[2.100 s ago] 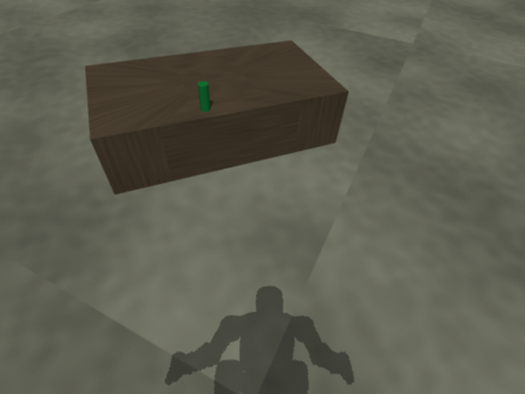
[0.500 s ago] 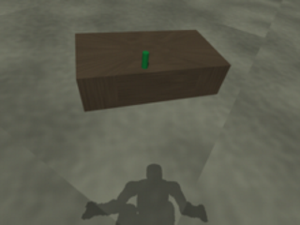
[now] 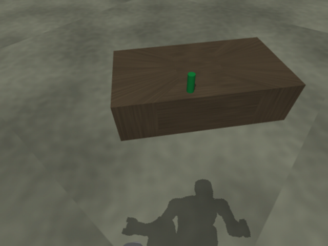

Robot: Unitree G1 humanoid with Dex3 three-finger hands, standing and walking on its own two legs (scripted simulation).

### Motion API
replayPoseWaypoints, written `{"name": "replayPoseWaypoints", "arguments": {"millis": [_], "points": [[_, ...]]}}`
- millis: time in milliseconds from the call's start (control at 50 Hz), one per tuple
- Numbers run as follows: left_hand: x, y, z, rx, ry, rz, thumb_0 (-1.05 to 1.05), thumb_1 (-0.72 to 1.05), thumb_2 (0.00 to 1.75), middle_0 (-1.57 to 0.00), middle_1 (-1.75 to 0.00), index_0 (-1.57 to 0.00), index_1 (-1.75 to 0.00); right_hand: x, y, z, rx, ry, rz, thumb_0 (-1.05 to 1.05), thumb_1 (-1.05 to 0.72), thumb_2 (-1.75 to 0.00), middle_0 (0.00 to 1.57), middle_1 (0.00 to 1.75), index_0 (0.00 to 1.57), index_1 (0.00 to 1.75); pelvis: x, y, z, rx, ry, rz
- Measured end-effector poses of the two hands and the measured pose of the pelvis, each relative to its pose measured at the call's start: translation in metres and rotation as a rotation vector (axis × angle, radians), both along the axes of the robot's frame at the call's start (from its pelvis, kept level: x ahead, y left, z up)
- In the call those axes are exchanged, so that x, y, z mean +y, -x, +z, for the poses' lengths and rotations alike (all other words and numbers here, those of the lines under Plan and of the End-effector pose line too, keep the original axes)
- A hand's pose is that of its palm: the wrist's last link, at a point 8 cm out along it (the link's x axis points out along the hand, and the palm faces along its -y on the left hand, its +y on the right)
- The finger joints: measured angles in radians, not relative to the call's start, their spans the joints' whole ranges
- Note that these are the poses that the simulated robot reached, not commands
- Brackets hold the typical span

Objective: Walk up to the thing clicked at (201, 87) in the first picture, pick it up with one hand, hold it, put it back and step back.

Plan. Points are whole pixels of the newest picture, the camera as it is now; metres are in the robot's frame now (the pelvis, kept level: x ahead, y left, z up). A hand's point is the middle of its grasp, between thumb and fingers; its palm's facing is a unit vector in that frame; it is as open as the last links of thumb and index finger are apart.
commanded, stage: walk up
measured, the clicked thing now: (190, 82) +1.16 -0.14 -0.34
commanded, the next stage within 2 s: none
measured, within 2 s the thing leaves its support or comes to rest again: neither
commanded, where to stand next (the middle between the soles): +0.54 +0.09 m, yaw -2 degrees
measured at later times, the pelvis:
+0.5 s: pelvis +0.20 +0.08 +0.00, yaw +0 degrees
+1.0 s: pelvis +0.37 +0.08 +0.00, yaw +0 degrees
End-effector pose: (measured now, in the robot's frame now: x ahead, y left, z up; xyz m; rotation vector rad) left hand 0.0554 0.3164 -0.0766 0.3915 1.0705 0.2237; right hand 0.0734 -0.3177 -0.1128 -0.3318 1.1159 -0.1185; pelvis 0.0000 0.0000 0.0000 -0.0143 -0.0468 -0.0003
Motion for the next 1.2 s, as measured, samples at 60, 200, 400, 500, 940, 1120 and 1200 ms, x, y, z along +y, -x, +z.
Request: {"name": "replayPoseWaypoints", "arguments": {"millis": [60,200,400,500,940,1120,1200], "points": [[0.014,-0.002,-0.004,0.042,0.003,0.028,0.00,0.90,0.90,-0.21,-0.30,-0.21,-0.30,0.006,-0.041,0.010,-0.011,0.017,0.034,0.01,-0.91,-0.90,0.20,0.30,0.20,0.30,0.008,-0.024,0.002,0.008,0.006,0.013],[0.062,-0.025,-0.037,0.134,0.024,0.083,0.01,0.90,0.90,-0.21,-0.30,-0.20,-0.30,0.040,-0.137,0.020,-0.060,0.076,0.084,0.01,-0.90,-0.90,0.20,0.30,0.20,0.30,0.045,-0.091,-0.015,0.010,0.019,0.033],[0.086,-0.127,-0.040,0.143,0.069,0.036,0.01,0.91,0.90,-0.21,-0.30,-0.20,-0.30,0.089,-0.182,0.035,-0.084,0.061,0.018,0.00,-0.90,-0.90,0.21,0.30,0.20,0.30,0.078,-0.165,-0.001,0.002,-0.008,0.015],[0.088,-0.179,-0.029,0.132,0.064,0.010,0.01,0.91,0.90,-0.21,-0.30,-0.20,-0.30,0.092,-0.189,0.029,-0.030,0.046,-0.014,0.01,-0.90,-0.90,0.21,0.30,0.20,0.30,0.083,-0.202,0.004,0.005,-0.019,0.008],[0.064,-0.361,0.001,-0.012,0.007,-0.041,0.00,0.90,0.90,-0.21,-0.30,-0.20,-0.30,0.071,-0.327,-0.001,0.043,-0.001,-0.023,0.01,-0.90,-0.90,0.21,0.30,0.20,0.30,0.069,-0.348,0.001,-0.001,-0.015,0.000],[0.112,-0.383,-0.040,0.090,0.034,0.019,0.00,0.90,0.90,-0.21,-0.30,-0.20,-0.30,0.097,-0.401,0.009,0.001,0.100,-0.013,0.01,-0.90,-0.90,0.21,0.30,0.20,0.30,0.105,-0.407,-0.016,-0.003,-0.007,0.000],[0.118,-0.402,-0.051,0.141,0.050,0.016,0.01,0.90,0.90,-0.21,-0.30,-0.20,-0.30,0.117,-0.422,0.018,-0.034,0.096,-0.020,0.01,-0.90,-0.90,0.21,0.30,0.20,0.30,0.114,-0.420,-0.013,-0.006,-0.001,-0.015]]}}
